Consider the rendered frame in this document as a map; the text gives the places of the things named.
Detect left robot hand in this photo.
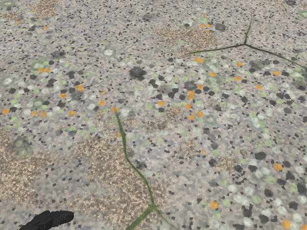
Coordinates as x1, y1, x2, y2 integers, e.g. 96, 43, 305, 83
17, 210, 74, 230

